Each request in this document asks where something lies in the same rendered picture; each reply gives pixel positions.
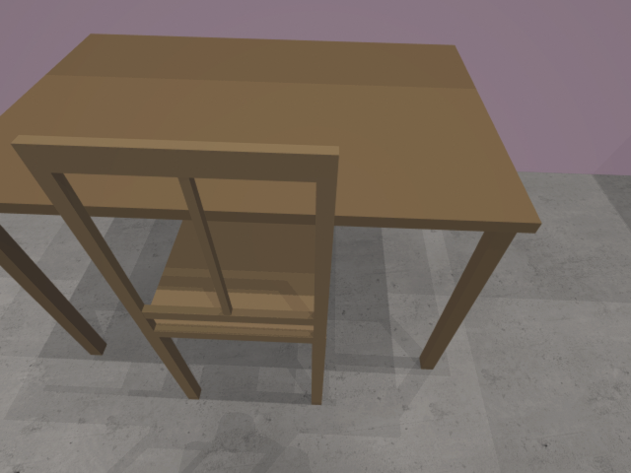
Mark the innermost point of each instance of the table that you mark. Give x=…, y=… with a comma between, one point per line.
x=417, y=147

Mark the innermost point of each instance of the chair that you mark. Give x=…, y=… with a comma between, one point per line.
x=223, y=280

